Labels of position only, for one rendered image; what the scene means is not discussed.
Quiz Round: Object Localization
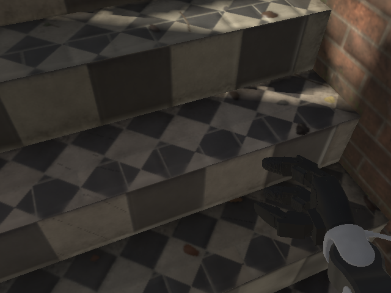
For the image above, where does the robot right forearm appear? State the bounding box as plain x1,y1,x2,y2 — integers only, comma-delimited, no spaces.
323,224,391,293

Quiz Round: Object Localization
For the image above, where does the robot right hand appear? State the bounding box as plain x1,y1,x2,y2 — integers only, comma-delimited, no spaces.
254,155,358,246

